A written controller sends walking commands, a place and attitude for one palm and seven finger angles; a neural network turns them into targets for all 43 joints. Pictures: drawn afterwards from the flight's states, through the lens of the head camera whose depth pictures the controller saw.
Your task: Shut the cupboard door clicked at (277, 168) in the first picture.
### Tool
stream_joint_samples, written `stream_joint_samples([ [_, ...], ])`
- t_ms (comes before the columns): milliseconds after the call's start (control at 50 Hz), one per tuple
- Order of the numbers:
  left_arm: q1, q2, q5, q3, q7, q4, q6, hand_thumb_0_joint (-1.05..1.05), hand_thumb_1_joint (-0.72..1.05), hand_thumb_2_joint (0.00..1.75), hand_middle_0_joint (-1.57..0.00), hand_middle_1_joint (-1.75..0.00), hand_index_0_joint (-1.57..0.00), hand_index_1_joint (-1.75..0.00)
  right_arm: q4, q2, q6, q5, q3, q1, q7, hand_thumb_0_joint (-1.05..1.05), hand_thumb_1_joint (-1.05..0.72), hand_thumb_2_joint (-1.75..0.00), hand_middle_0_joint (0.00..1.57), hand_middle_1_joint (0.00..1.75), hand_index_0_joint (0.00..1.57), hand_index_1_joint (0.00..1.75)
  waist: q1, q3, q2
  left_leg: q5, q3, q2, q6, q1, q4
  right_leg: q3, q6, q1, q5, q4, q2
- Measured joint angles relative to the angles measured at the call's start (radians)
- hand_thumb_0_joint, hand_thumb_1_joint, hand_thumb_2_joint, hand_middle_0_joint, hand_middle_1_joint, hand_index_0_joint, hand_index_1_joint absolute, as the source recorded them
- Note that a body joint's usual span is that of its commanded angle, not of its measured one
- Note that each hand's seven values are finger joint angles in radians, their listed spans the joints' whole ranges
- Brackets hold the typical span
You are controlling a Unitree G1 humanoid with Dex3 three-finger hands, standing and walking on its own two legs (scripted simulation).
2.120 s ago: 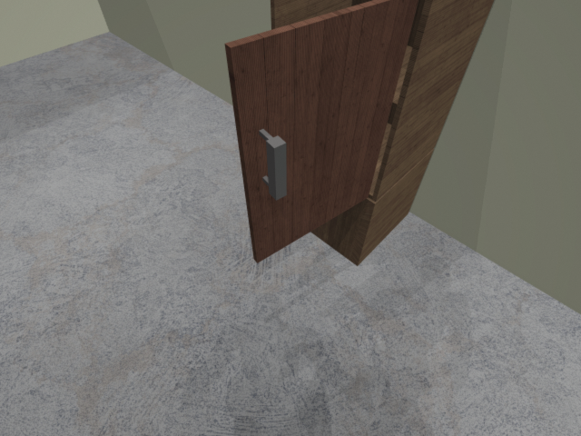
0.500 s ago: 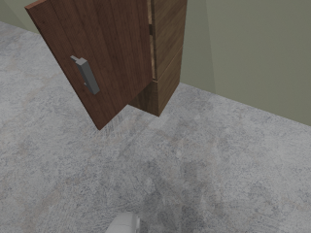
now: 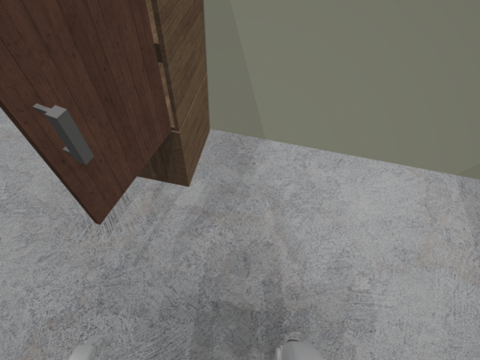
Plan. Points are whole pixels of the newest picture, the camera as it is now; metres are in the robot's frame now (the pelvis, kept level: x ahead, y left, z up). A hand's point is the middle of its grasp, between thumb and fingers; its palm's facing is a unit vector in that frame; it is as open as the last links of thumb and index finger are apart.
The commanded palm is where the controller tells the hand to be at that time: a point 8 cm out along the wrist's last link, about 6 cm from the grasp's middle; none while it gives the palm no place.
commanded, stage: walk to a spot facing it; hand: left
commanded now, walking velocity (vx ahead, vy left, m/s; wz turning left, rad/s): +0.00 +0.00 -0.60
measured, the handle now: (63, 134) +0.49 +0.41 +0.01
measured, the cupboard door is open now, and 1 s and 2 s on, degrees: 80 80 80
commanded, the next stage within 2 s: turn to face it in 1.70 s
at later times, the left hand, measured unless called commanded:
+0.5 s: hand (166, 330) +0.17 +0.16 -0.17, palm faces -0.33 -0.93 -0.16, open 7.4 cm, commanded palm none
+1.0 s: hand (271, 260) +0.33 -0.04 -0.16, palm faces -0.61 -0.76 -0.21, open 7.4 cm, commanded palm none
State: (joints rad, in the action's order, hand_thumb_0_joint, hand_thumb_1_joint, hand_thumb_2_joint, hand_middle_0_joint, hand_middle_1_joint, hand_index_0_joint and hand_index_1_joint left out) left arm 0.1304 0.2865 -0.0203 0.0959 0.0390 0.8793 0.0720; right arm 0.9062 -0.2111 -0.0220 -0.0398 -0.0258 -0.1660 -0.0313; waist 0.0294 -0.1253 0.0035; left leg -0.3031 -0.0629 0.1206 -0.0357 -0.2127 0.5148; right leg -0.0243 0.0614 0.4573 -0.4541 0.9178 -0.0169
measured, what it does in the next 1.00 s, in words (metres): walks ahead, turning right: right foot, then left foot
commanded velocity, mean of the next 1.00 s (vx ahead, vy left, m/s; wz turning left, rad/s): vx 0.26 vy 0.00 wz -0.53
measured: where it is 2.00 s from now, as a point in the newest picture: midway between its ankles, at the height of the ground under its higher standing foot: (343, 291)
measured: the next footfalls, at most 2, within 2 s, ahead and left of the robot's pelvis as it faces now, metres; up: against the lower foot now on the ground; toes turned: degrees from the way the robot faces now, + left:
right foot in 0.10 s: +0.03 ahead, -0.15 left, +0.00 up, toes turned -8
left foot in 0.40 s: +0.09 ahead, +0.10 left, +0.00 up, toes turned -12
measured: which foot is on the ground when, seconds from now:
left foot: down 0.00-0.10, up 0.12-0.38, down 0.40-0.82, up 0.84-1.00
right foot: up 0.00-0.08, down 0.10-0.40, up 0.42-0.80, down 0.82-1.00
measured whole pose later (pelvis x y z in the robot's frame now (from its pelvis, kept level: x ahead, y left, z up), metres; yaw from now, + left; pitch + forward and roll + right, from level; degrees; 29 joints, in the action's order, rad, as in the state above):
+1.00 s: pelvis +0.13 -0.13 +0.00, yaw -36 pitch +1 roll +0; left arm 0.13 0.20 -0.02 0.05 0.02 0.93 -0.02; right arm 0.97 -0.20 -0.01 -0.03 -0.04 -0.24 0.01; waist -0.06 -0.12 0.00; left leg -0.34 -0.06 0.15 -0.07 -0.52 1.12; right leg -0.06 -0.07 0.27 -0.23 0.49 0.03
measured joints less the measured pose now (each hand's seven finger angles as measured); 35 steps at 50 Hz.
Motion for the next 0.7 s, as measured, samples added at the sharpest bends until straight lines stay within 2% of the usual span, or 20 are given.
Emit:
stream_joint_samples([
  [60,-0.004,0.002,0.003,-0.007,0.005,-0.004,-0.003,0.01,0.91,0.90,-0.20,-0.30,-0.20,-0.30,0.002,-0.019,-0.004,0.002,-0.009,-0.025,0.008,0.01,-0.90,-0.90,0.20,0.30,0.21,0.30,-0.018,0.001,0.015,-0.034,-0.043,0.025,-0.017,-0.005,0.048,-0.025,-0.018,-0.078,0.044,-0.155,-0.006],
  [100,0.006,0.012,0.001,-0.014,0.007,-0.014,-0.017,0.01,0.91,0.90,-0.20,-0.30,-0.20,-0.30,-0.002,-0.032,-0.010,0.009,-0.016,-0.050,0.014,0.01,-0.90,-0.90,0.20,0.30,0.21,0.30,-0.028,0.017,0.005,-0.075,-0.070,0.030,-0.029,-0.042,0.135,-0.022,-0.048,-0.156,0.186,-0.312,-0.016],
  [120,0.004,0.006,-0.001,-0.014,-0.001,-0.011,-0.029,0.01,0.91,0.90,-0.20,-0.30,-0.20,-0.30,0.003,-0.045,-0.018,0.015,-0.021,-0.046,0.014,0.01,-0.90,-0.90,0.20,0.30,0.21,0.30,-0.026,0.015,0.012,-0.148,-0.057,0.030,-0.032,-0.079,0.228,-0.009,-0.060,-0.144,0.175,-0.303,-0.009],
  [160,0.000,-0.013,0.001,-0.023,-0.015,-0.006,-0.036,0.01,0.91,0.90,-0.20,-0.30,-0.20,-0.30,0.013,-0.069,-0.039,0.023,-0.028,-0.023,0.009,0.01,-0.91,-0.90,0.20,0.30,0.21,0.30,-0.036,-0.007,0.033,-0.238,0.006,0.005,-0.029,-0.160,0.435,0.010,-0.067,-0.128,0.139,-0.269,0.010],
  [220,0.011,-0.029,-0.003,-0.030,-0.030,-0.007,-0.026,0.01,0.91,0.90,-0.20,-0.30,-0.20,-0.30,0.015,-0.074,-0.045,0.026,-0.031,0.001,0.010,0.01,-0.91,-0.90,0.20,0.30,0.20,0.30,-0.040,-0.017,0.014,-0.203,0.023,-0.030,-0.034,-0.243,0.580,0.055,-0.063,-0.134,0.166,-0.316,0.021],
  [260,0.021,-0.034,-0.004,-0.034,-0.035,-0.002,-0.023,0.01,0.91,0.90,-0.20,-0.30,-0.20,-0.30,0.005,-0.066,-0.041,0.025,-0.029,0.009,0.014,0.01,-0.91,-0.90,0.20,0.29,0.20,0.30,-0.041,-0.014,-0.011,-0.171,0.018,-0.046,-0.040,-0.255,0.545,0.087,-0.062,-0.140,0.195,-0.353,0.024],
  [300,0.031,-0.039,-0.006,-0.039,-0.033,0.005,-0.022,0.01,0.91,0.90,-0.20,-0.30,-0.20,-0.30,-0.006,-0.057,-0.033,0.024,-0.026,0.008,0.019,0.01,-0.91,-0.90,0.20,0.29,0.20,0.30,-0.041,-0.005,-0.030,-0.154,0.012,-0.059,-0.043,-0.236,0.447,0.115,-0.062,-0.145,0.211,-0.378,0.028],
  [360,0.047,-0.046,-0.008,-0.042,-0.022,0.015,-0.020,0.01,0.91,0.90,-0.20,-0.30,-0.20,-0.30,-0.015,-0.044,-0.015,0.022,-0.021,-0.006,0.026,0.01,-0.91,-0.90,0.20,0.29,0.20,0.30,-0.038,0.018,-0.049,-0.133,0.001,-0.081,-0.035,-0.167,0.257,0.150,-0.060,-0.145,0.206,-0.377,0.037],
  [400,0.064,-0.053,-0.005,-0.041,-0.014,0.019,-0.014,0.01,0.91,0.90,-0.20,-0.30,-0.20,-0.30,-0.023,-0.045,0.007,0.019,-0.015,-0.031,0.027,0.01,-0.91,-0.90,0.20,0.29,0.20,0.30,-0.040,0.048,-0.039,-0.121,-0.004,-0.081,-0.018,-0.091,0.085,0.160,-0.059,-0.118,0.144,-0.324,0.055],
  [440,0.060,-0.056,-0.001,-0.037,-0.006,0.030,-0.001,0.01,0.91,0.90,-0.20,-0.30,-0.20,-0.30,-0.018,-0.038,0.032,0.006,-0.011,-0.054,0.019,0.01,-0.91,-0.90,0.20,0.30,0.20,0.30,-0.049,0.056,-0.028,-0.033,-0.011,-0.066,0.025,-0.092,0.086,0.126,-0.058,-0.057,-0.007,-0.155,0.063],
  [460,0.055,-0.052,-0.003,-0.032,0.001,0.033,0.003,0.01,0.91,0.90,-0.20,-0.30,-0.20,-0.30,-0.013,-0.030,0.040,0.002,-0.006,-0.070,0.016,0.01,-0.91,-0.90,0.20,0.30,0.20,0.30,-0.051,0.054,-0.030,-0.023,-0.022,-0.058,0.039,-0.076,0.081,0.100,-0.056,-0.023,-0.024,-0.058,0.055],
  [500,0.041,-0.042,-0.011,-0.021,0.015,0.035,-0.002,0.01,0.91,0.90,-0.20,-0.30,-0.20,-0.30,0.001,-0.013,0.050,-0.003,0.003,-0.112,0.016,0.01,-0.91,-0.90,0.20,0.30,0.20,0.30,-0.056,0.057,-0.033,-0.010,-0.037,-0.044,0.045,-0.035,0.031,0.053,-0.051,0.041,0.015,0.100,0.031],
  [540,0.020,-0.035,-0.015,-0.013,0.025,0.028,-0.008,0.01,0.91,0.90,-0.20,-0.30,-0.20,-0.30,0.021,0.002,0.054,-0.004,0.010,-0.153,0.015,0.01,-0.91,-0.90,0.20,0.30,0.20,0.30,-0.054,0.059,-0.033,0.010,-0.050,-0.031,0.037,0.009,-0.036,0.019,-0.041,0.089,0.088,0.179,0.001],
  [620,-0.015,-0.030,-0.013,-0.011,0.034,0.013,-0.019,0.01,0.91,0.90,-0.20,-0.30,-0.20,-0.30,0.060,0.019,0.063,0.000,0.017,-0.216,0.011,0.01,-0.91,-0.90,0.20,0.30,0.20,0.30,-0.049,0.056,-0.029,0.025,-0.104,-0.009,0.021,0.084,-0.126,-0.010,-0.031,0.141,0.184,0.171,-0.043],
  [700,-0.049,-0.033,-0.011,-0.019,0.036,0.021,-0.016,0.01,0.91,0.90,-0.20,-0.30,-0.20,-0.30,0.085,0.022,0.065,-0.004,0.012,-0.259,0.014,0.01,-0.91,-0.90,0.20,0.30,0.20,0.30,-0.072,0.048,-0.020,-0.011,-0.170,0.009,-0.003,0.145,-0.143,-0.048,-0.035,0.119,0.192,0.003,-0.061],
])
